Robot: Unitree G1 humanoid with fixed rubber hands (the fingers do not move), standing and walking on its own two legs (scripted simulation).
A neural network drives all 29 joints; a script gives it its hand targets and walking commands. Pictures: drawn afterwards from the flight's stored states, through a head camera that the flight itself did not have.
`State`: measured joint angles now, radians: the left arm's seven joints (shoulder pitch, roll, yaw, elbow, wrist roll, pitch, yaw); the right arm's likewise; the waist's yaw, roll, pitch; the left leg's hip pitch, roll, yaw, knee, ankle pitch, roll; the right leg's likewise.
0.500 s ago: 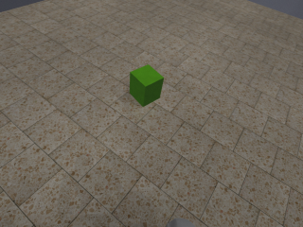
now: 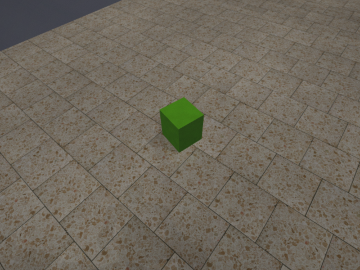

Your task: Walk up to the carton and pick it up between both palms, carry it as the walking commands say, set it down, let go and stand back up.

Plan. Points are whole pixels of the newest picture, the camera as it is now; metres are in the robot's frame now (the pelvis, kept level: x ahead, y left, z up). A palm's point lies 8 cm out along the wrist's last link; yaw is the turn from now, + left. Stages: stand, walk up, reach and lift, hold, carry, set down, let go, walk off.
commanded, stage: walk up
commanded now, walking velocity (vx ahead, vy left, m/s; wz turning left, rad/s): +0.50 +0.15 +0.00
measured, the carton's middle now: (181, 125) +1.06 -0.02 -0.65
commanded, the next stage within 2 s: none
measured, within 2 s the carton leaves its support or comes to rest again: neither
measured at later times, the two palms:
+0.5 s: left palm (46, 261) +0.18 +0.34 -0.16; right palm (230, 185) +0.36 -0.15 -0.12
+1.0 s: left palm (79, 160) +0.48 +0.34 -0.15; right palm (215, 197) +0.31 -0.10 -0.08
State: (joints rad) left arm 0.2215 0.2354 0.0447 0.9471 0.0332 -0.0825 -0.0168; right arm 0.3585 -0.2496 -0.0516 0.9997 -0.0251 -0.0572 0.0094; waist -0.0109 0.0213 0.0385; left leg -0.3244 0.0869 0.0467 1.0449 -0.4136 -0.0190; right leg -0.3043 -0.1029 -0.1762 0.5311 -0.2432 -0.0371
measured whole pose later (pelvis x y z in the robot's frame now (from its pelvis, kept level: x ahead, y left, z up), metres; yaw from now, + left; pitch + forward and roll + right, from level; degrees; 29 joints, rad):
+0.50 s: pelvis +0.23 +0.10 -0.02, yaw -4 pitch +2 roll -2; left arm 0.42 0.23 0.05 1.00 0.01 -0.05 0.00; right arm 0.08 -0.22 -0.04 0.90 -0.04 -0.07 0.04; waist 0.06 -0.03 0.07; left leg -0.47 0.06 0.16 0.63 -0.18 0.08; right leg -0.15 -0.13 -0.05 0.88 -0.48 0.06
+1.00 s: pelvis +0.42 +0.12 +0.02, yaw -1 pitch +0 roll -6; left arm 0.22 0.22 0.06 0.99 0.03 0.04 -0.04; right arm 0.55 -0.11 -0.02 1.04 -0.01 -0.09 -0.02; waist -0.07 -0.06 0.00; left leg 0.03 0.06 0.10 0.24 -0.28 0.05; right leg -0.62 -0.06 -0.10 1.01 -0.05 0.07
